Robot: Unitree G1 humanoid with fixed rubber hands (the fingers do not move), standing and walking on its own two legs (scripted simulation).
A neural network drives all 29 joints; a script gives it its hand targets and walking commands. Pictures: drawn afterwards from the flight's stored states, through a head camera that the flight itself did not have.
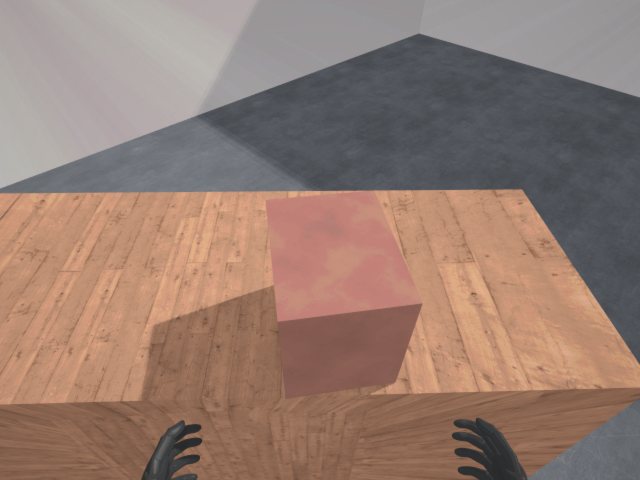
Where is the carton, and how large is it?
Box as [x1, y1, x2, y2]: [266, 190, 422, 398]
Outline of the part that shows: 373,190 266,200 285,398 394,382 396,379 422,303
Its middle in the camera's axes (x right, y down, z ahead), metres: +0.02 +0.09 +0.61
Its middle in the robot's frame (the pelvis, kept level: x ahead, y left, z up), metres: +0.41 +0.03 -0.02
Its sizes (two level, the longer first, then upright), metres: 0.227 0.177 0.213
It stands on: a pedestal, 0.66 m high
